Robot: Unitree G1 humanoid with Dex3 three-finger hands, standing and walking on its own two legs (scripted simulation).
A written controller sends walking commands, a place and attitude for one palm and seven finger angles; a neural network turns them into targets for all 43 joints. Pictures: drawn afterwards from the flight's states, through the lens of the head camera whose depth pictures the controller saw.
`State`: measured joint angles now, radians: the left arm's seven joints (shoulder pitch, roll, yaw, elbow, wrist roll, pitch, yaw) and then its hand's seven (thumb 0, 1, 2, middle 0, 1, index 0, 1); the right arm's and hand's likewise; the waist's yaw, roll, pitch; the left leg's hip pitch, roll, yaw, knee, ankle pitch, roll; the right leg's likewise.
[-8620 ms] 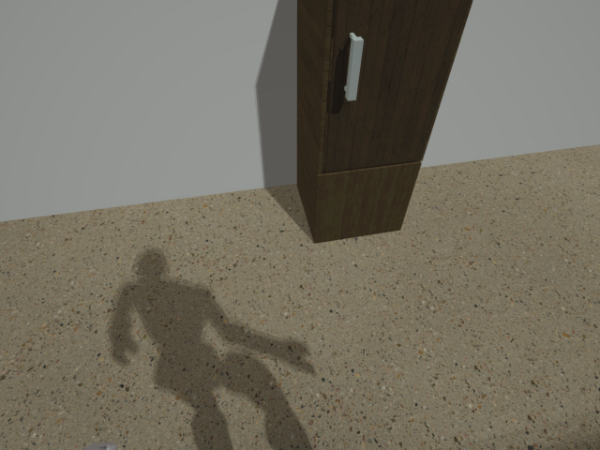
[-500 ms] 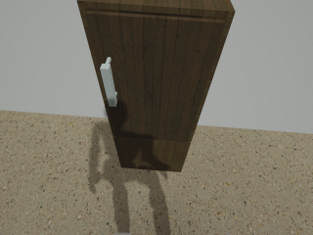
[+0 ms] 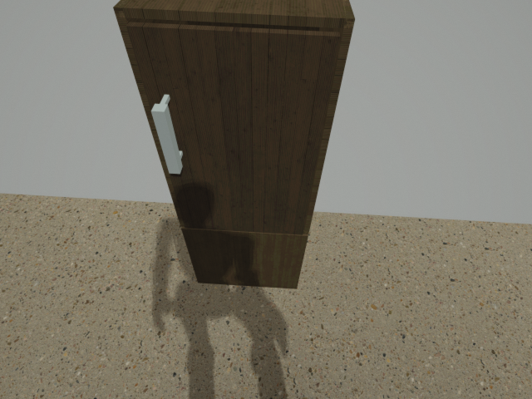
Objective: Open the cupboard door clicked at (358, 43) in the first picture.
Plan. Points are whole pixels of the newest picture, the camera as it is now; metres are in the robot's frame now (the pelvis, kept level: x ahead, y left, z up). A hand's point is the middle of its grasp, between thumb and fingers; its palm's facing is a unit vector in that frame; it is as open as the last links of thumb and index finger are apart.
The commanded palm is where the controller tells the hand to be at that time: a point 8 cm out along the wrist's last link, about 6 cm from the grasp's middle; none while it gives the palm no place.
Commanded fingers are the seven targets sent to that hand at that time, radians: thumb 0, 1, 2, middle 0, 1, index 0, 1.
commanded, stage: come to a stop and stand still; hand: left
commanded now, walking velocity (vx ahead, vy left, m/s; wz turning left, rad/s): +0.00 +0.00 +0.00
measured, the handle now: (171, 135) +0.60 +0.24 +0.04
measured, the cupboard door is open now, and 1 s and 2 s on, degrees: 0 0 0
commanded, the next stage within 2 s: look again from close up in 0.28 s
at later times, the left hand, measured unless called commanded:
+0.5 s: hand out of the picture -0.02 +0.18 -0.18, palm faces +0.03 -0.98 -0.17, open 7.4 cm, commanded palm none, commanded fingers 0.00 0.90 0.90 -0.20 -0.30 -0.20 -0.30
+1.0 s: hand out of the picture +0.00 +0.23 -0.17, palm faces +0.03 -0.97 -0.22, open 7.4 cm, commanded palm none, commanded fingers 0.00 0.90 0.90 -0.20 -0.30 -0.20 -0.30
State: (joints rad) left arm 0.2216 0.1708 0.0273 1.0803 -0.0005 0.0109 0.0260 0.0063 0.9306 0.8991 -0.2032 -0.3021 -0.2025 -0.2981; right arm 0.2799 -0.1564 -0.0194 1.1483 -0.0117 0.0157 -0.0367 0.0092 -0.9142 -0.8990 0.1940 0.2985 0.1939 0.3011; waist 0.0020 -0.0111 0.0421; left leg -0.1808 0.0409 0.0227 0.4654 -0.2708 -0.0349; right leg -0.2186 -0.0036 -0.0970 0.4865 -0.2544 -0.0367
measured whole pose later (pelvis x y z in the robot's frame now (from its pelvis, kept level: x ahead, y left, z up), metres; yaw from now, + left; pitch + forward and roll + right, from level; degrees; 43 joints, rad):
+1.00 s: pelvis -0.03 +0.04 +0.00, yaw +0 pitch -3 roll +0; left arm 0.29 0.20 0.00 1.03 0.01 0.00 0.03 0.00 0.91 0.90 -0.20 -0.30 -0.20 -0.30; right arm 0.27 -0.18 0.00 1.04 -0.02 0.00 -0.01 0.01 -0.91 -0.90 0.20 0.30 0.20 0.30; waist 0.00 0.00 -0.01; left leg -0.19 -0.01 0.05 0.46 -0.22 0.03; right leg -0.22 -0.05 -0.07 0.45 -0.19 0.02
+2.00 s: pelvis +0.06 +0.04 -0.01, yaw +2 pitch -3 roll +0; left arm 0.13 0.16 0.04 0.98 0.01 0.01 0.05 0.01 0.92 0.90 -0.20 -0.30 -0.20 -0.30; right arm 0.30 -0.13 -0.05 1.10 -0.01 0.02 -0.04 0.01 -0.91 -0.90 0.20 0.30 0.20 0.30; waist -0.03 -0.01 0.09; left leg -0.20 0.01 0.09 0.62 -0.36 0.00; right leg -0.35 -0.09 -0.13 0.62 -0.21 -0.01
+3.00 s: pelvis +0.06 +0.02 +0.00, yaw +2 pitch -1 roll +1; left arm 0.27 0.15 -0.01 1.12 0.00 -0.02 0.03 0.01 0.93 0.90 -0.20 -0.30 -0.20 -0.30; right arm 0.34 -0.14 0.02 1.13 -0.02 -0.02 -0.02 0.01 -0.91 -0.90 0.20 0.30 0.20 0.30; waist -0.01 0.01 0.03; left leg -0.14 0.02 0.11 0.43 -0.27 0.00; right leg -0.26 -0.04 -0.08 0.48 -0.20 -0.02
